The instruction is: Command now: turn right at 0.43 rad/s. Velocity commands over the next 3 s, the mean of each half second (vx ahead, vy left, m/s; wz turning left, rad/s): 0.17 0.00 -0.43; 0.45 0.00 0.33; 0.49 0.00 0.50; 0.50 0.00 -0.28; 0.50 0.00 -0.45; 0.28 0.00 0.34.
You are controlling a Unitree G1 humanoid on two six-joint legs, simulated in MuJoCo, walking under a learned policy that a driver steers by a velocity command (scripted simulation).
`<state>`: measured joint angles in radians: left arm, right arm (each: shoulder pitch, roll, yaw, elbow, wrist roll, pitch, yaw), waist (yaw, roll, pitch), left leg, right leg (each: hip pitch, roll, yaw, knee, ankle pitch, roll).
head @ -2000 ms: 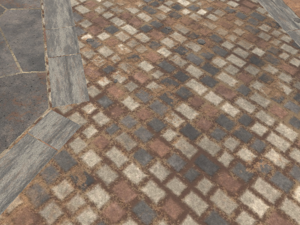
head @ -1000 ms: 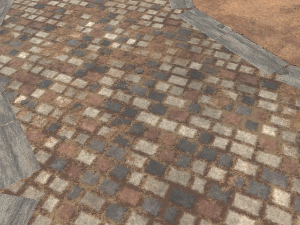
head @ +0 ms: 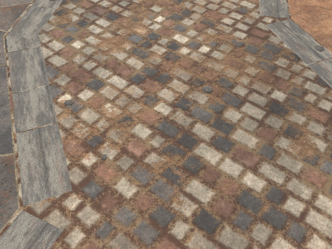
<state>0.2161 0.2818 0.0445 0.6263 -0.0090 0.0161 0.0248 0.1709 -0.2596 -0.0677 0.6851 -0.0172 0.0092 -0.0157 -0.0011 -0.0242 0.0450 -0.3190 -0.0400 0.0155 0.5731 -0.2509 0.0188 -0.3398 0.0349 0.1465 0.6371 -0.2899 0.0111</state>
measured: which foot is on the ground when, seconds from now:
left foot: down 0.00-0.30, up 0.32-0.80, down 0.82-1.00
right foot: down 0.00-0.02, up 0.04-0.28, down 0.30-0.84, up 0.86-1.00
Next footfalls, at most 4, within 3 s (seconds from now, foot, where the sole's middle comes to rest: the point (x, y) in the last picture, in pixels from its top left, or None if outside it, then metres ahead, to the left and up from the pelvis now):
0.30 right None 0.02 -0.14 -0.76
0.82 left None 0.41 -0.02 -0.76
1.26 right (230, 201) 0.68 -0.24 -0.76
1.74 left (159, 167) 0.85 0.06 -0.76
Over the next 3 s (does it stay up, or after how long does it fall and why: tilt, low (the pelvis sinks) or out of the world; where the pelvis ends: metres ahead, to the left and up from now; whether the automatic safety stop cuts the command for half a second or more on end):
stays up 1.34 -0.10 0.01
